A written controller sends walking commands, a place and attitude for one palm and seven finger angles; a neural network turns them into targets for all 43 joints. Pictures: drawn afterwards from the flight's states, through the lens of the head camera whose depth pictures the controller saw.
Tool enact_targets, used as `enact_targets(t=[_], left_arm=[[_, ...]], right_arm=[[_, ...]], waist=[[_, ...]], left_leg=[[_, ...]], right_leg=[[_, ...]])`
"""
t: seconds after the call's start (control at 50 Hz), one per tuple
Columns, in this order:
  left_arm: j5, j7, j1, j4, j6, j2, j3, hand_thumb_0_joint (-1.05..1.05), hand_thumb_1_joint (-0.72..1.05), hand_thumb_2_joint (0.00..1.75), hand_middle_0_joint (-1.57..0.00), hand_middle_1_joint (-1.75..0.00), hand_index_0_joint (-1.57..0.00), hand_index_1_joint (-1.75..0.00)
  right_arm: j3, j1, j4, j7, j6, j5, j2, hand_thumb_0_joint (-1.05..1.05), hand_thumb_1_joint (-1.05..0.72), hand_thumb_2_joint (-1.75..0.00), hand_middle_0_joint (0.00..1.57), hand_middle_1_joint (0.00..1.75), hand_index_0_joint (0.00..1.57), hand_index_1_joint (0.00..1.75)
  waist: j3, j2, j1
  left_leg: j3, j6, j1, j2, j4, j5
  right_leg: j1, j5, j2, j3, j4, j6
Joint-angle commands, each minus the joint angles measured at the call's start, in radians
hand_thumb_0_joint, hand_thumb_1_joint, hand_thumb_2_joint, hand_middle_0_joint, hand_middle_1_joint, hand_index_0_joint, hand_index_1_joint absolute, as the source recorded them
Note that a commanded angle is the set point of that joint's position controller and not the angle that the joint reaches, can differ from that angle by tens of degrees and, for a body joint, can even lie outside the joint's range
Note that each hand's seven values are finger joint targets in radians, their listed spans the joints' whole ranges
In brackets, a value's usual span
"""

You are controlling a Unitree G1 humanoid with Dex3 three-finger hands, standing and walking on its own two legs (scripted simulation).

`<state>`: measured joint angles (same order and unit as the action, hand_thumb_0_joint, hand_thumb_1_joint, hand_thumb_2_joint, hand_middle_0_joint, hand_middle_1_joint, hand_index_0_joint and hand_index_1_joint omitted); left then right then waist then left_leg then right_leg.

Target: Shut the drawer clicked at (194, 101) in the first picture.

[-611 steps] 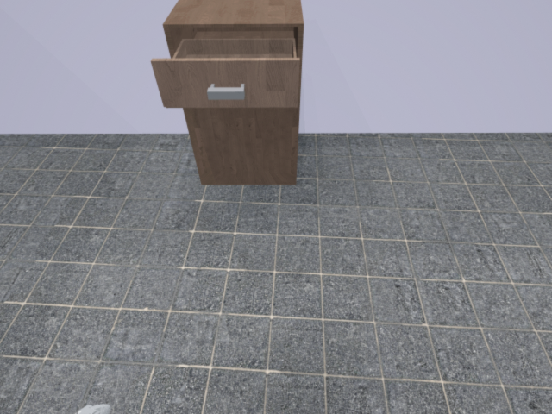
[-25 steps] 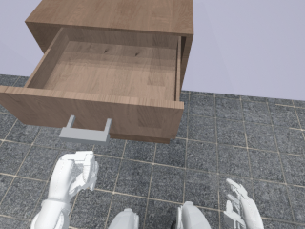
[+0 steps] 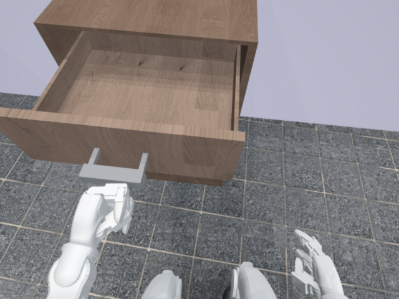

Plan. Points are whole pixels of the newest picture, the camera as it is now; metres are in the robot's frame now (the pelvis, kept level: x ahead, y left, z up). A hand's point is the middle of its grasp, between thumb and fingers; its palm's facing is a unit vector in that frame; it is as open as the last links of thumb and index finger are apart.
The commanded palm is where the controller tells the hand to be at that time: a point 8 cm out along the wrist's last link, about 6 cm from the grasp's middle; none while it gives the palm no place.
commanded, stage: push the drawer shut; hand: left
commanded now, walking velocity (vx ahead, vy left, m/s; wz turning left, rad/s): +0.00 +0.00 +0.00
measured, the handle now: (117, 165) +0.36 +0.18 +0.04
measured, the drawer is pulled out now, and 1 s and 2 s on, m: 0.26 0.15 0.03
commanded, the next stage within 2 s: none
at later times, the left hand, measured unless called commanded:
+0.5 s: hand (133, 192) +0.31 +0.14 +0.04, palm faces -0.10 -0.99 -0.05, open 3.1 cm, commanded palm +0.31 +0.19 +0.05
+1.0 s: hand (143, 159) +0.38 +0.13 +0.04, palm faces -0.08 -0.99 -0.06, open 3.2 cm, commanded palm +0.37 +0.19 +0.05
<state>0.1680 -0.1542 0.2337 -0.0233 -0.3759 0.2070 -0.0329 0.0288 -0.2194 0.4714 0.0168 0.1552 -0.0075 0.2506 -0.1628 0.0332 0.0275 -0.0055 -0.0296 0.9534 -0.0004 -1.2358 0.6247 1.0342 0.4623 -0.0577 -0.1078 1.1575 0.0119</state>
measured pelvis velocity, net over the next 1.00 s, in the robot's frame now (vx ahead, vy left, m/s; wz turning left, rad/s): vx -0.01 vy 0.00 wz -0.01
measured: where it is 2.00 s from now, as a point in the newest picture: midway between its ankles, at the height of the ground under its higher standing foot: outside the picture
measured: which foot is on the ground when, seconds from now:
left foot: down 0.00-1.00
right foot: down 0.00-1.00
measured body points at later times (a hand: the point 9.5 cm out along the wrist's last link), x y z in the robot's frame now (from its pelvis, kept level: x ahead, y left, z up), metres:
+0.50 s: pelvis -0.01 +0.00 +0.00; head +0.09 +0.01 +0.44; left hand +0.31 +0.19 +0.04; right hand +0.16 -0.24 -0.09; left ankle -0.02 +0.10 -0.64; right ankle +0.05 -0.12 -0.64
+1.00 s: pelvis -0.01 +0.00 +0.01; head +0.10 +0.00 +0.45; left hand +0.38 +0.19 +0.04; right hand +0.10 -0.26 -0.10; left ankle -0.02 +0.10 -0.64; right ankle +0.05 -0.12 -0.64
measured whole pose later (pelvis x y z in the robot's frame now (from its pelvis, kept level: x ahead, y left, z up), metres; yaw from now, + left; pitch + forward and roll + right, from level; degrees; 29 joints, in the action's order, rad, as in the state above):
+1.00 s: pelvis -0.01 +0.00 +0.01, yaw -1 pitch +20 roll -1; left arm 0.14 -0.13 -0.32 -0.58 -0.43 0.23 -0.13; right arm 0.02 -0.26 0.60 0.01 0.09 0.00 0.27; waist -0.14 0.02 0.07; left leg 0.02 -0.03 0.95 0.00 -1.17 0.57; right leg 1.04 0.41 -0.05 -0.09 1.10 0.01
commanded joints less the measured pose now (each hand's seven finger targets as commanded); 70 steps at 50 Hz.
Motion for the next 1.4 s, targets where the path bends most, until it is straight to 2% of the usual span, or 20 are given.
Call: enact_targets(t=[0.0,0.08,0.12,0.16,0.2,0.38,0.54,0.56,0.6,0.66,0.7,0.74,0.76,0.8,0.94,1.04,1.08,1.18,1.3,1.38], left_arm=[[0.017,-0.003,-0.151,0.16,-0.049,0.093,-0.068,0.0,0.9,0.9,-1.4,-1.6,-1.4,-1.6],[0.026,-0.003,-0.192,0.157,-0.054,0.103,-0.088,0.0,0.9,0.9,-1.4,-1.6,-1.4,-1.6],[0.033,0.0,-0.192,0.137,-0.06,0.086,-0.079,0.0,0.9,0.9,-1.4,-1.6,-1.4,-1.6],[0.026,0.002,-0.246,0.144,-0.075,0.093,-0.071,0.0,0.9,0.9,-1.4,-1.6,-1.4,-1.6],[0.025,0.004,-0.254,0.119,-0.082,0.085,-0.068,0.0,0.9,0.9,-1.4,-1.6,-1.4,-1.6],[0.0,0.016,-0.506,0.022,-0.085,0.086,-0.041,0.0,0.9,0.9,-1.4,-1.6,-1.4,-1.6],[-0.002,0.026,-0.654,-0.076,-0.077,0.088,-0.05,0.0,0.9,0.9,-1.4,-1.6,-1.4,-1.6],[-0.004,0.03,-0.641,-0.108,-0.075,0.12,-0.082,0.0,0.9,0.9,-1.4,-1.6,-1.4,-1.6],[0.001,0.028,-0.654,-0.138,-0.076,0.106,-0.081,0.0,0.9,0.9,-1.4,-1.6,-1.4,-1.6],[0.002,0.028,-0.7,-0.198,-0.084,0.147,-0.124,0.0,0.9,0.9,-1.4,-1.6,-1.4,-1.6],[0.001,0.025,-0.727,-0.194,-0.096,0.131,-0.115,0.0,0.9,0.9,-1.4,-1.6,-1.4,-1.6],[0.001,0.027,-0.731,-0.206,-0.101,0.129,-0.116,0.0,0.9,0.9,-1.4,-1.6,-1.4,-1.6],[-0.001,0.031,-0.725,-0.24,-0.101,0.145,-0.133,0.0,0.9,0.9,-1.4,-1.6,-1.4,-1.6],[-0.005,0.029,-0.775,-0.248,-0.109,0.114,-0.104,0.0,0.9,0.9,-1.4,-1.6,-1.4,-1.6],[-0.019,0.031,-0.919,-0.348,-0.131,0.154,-0.139,0.0,0.9,0.9,-1.4,-1.6,-1.4,-1.6],[-0.018,0.023,-0.999,-0.417,-0.133,0.185,-0.172,0.0,0.9,0.9,-1.4,-1.6,-1.4,-1.6],[-0.024,0.02,-1.012,-0.445,-0.137,0.223,-0.203,0.0,0.9,0.9,-1.4,-1.6,-1.4,-1.6],[-0.019,0.012,-1.073,-0.497,-0.147,0.204,-0.198,0.0,0.9,0.9,-1.4,-1.6,-1.4,-1.6],[-0.029,0.018,-1.156,-0.586,-0.161,0.226,-0.219,0.0,0.9,0.9,-1.4,-1.6,-1.4,-1.6],[-0.047,0.021,-1.225,-0.642,-0.175,0.251,-0.235,0.0,0.9,0.9,-1.4,-1.6,-1.4,-1.6]], right_arm=[[-0.057,0.0,-0.13,0.008,0.042,-0.009,0.134,0.0,-0.9,-0.9,0.2,0.3,0.2,0.3],[-0.058,-0.005,-0.117,0.007,0.039,-0.009,0.133,0.0,-0.9,-0.9,0.2,0.3,0.2,0.3],[-0.059,-0.004,-0.114,0.005,0.039,-0.01,0.133,0.0,-0.9,-0.9,0.2,0.3,0.2,0.3],[-0.059,0.001,-0.105,0.006,0.042,-0.007,0.135,0.0,-0.9,-0.9,0.2,0.3,0.2,0.3],[-0.06,-0.002,-0.097,0.003,0.042,-0.006,0.134,0.0,-0.9,-0.9,0.2,0.3,0.2,0.3],[-0.059,-0.006,-0.054,0.01,0.032,-0.007,0.147,0.0,-0.9,-0.9,0.2,0.3,0.2,0.3],[-0.056,-0.013,-0.034,0.01,0.017,-0.007,0.148,0.0,-0.9,-0.9,0.2,0.3,0.2,0.3],[-0.057,-0.018,-0.032,0.01,0.014,-0.007,0.151,0.0,-0.9,-0.9,0.2,0.3,0.2,0.3],[-0.056,-0.02,-0.03,0.006,0.008,-0.008,0.148,0.0,-0.9,-0.9,0.2,0.3,0.2,0.3],[-0.053,-0.028,-0.021,0.008,0.0,-0.007,0.151,0.0,-0.9,-0.9,0.2,0.3,0.2,0.3],[-0.054,-0.031,-0.021,0.005,-0.003,-0.007,0.147,0.0,-0.9,-0.9,0.2,0.3,0.2,0.3],[-0.058,-0.044,-0.017,0.001,-0.006,-0.005,0.148,0.0,-0.9,-0.9,0.2,0.3,0.2,0.3],[-0.059,-0.052,-0.014,-0.001,-0.01,-0.005,0.151,0.0,-0.9,-0.9,0.2,0.3,0.2,0.3],[-0.061,-0.061,-0.004,-0.004,-0.013,-0.003,0.147,0.0,-0.9,-0.9,0.2,0.3,0.2,0.3],[-0.065,-0.088,0.024,-0.003,-0.031,-0.002,0.155,0.0,-0.9,-0.9,0.2,0.3,0.2,0.3],[-0.066,-0.107,0.042,-0.002,-0.042,0.001,0.157,0.0,-0.9,-0.9,0.2,0.3,0.2,0.3],[-0.065,-0.118,0.044,-0.001,-0.047,0.002,0.16,0.0,-0.9,-0.9,0.2,0.3,0.2,0.3],[-0.063,-0.133,0.049,-0.006,-0.055,0.006,0.158,0.0,-0.9,-0.9,0.2,0.3,0.2,0.3],[-0.065,-0.154,0.062,-0.012,-0.07,0.009,0.165,0.0,-0.9,-0.9,0.2,0.3,0.2,0.3],[-0.064,-0.17,0.071,-0.014,-0.079,0.014,0.166,0.0,-0.9,-0.9,0.2,0.3,0.2,0.3]], waist=[[-0.279,-0.008,0.02],[-0.309,0.003,0.019],[-0.297,-0.025,0.023],[-0.297,0.01,0.026],[-0.297,-0.002,0.026],[-0.294,0.007,0.056],[-0.334,-0.003,0.053],[-0.34,-0.005,0.045],[-0.338,-0.024,0.048],[-0.315,-0.047,0.052],[-0.339,0.009,0.046],[-0.359,0.008,0.046],[-0.353,-0.019,0.048],[-0.354,0.003,0.062],[-0.356,-0.003,0.081],[-0.387,-0.004,0.091],[-0.402,0.004,0.081],[-0.424,0.01,0.092],[-0.407,-0.006,0.108],[-0.418,0.026,0.11]], left_leg=[[-0.032,0.019,-0.076,-0.009,0.217,-0.346],[-0.033,0.023,-0.1,-0.006,0.221,-0.393],[-0.032,0.023,-0.094,-0.007,0.224,-0.383],[-0.038,0.025,-0.103,-0.005,0.225,-0.389],[-0.036,0.026,-0.109,-0.004,0.23,-0.378],[-0.055,0.024,-0.13,-0.001,0.241,-0.321],[-0.05,0.022,-0.125,-0.007,0.254,-0.307],[-0.049,0.021,-0.118,-0.005,0.255,-0.316],[-0.04,0.02,-0.111,-0.007,0.257,-0.31],[-0.034,0.016,-0.073,-0.008,0.259,-0.284],[-0.031,0.021,-0.099,-0.008,0.265,-0.307],[-0.032,0.024,-0.122,-0.005,0.264,-0.352],[-0.032,0.022,-0.108,-0.004,0.261,-0.359],[-0.027,0.023,-0.119,-0.003,0.256,-0.376],[-0.025,0.021,-0.102,-0.004,0.254,-0.354],[-0.019,0.019,-0.094,-0.006,0.246,-0.363],[-0.017,0.019,-0.093,-0.007,0.247,-0.38],[-0.018,0.019,-0.103,-0.006,0.247,-0.401],[-0.017,0.018,-0.082,-0.004,0.241,-0.387],[-0.019,0.019,-0.089,-0.006,0.24,-0.373]], right_leg=[[-0.325,-0.185,0.032,0.057,-0.147,0.017],[-0.341,-0.23,0.032,0.054,-0.142,0.018],[-0.343,-0.227,0.032,0.054,-0.149,0.015],[-0.324,-0.219,0.03,0.053,-0.141,0.019],[-0.322,-0.208,0.03,0.052,-0.147,0.017],[-0.26,-0.135,0.028,0.051,-0.154,0.015],[-0.3,-0.138,0.026,0.061,-0.167,0.014],[-0.31,-0.142,0.029,0.063,-0.166,0.016],[-0.326,-0.149,0.029,0.067,-0.176,0.012],[-0.344,-0.134,0.031,0.076,-0.187,0.012],[-0.342,-0.158,0.029,0.077,-0.18,0.015],[-0.35,-0.2,0.031,0.072,-0.174,0.016],[-0.353,-0.208,0.034,0.073,-0.172,0.016],[-0.345,-0.233,0.033,0.074,-0.171,0.013],[-0.334,-0.223,0.034,0.08,-0.172,0.012],[-0.35,-0.246,0.035,0.087,-0.173,0.008],[-0.368,-0.265,0.037,0.09,-0.167,0.012],[-0.363,-0.285,0.041,0.088,-0.164,0.011],[-0.336,-0.271,0.043,0.089,-0.163,0.009],[-0.319,-0.25,0.045,0.091,-0.161,0.012]])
